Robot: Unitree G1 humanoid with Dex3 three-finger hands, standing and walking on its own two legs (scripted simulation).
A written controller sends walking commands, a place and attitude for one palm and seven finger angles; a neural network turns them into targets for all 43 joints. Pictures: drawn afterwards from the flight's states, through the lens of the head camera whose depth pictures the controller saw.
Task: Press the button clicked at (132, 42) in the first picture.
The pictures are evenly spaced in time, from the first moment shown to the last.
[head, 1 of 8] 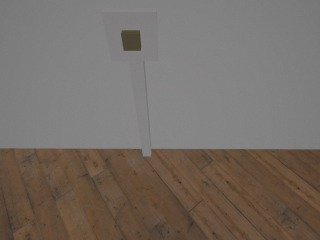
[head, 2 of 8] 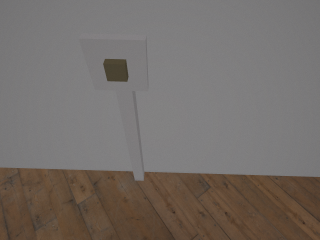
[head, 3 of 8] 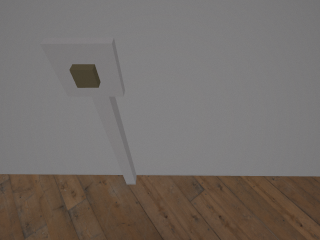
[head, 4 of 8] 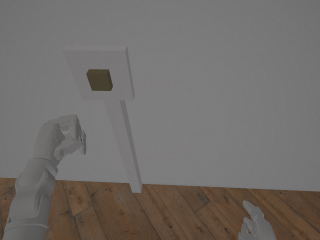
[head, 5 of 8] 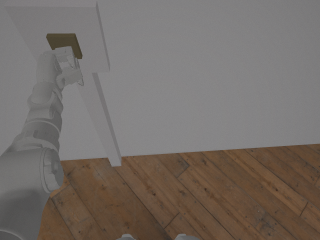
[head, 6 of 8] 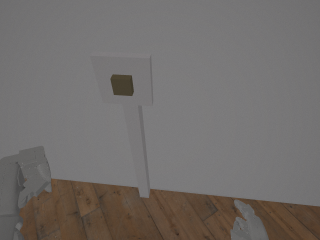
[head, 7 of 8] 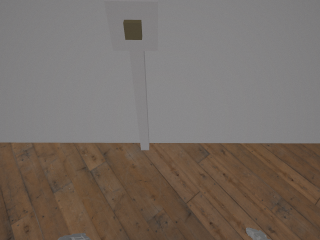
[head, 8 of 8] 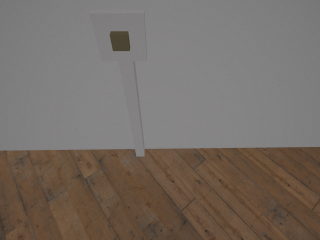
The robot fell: no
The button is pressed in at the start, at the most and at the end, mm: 0 11 0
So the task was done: yes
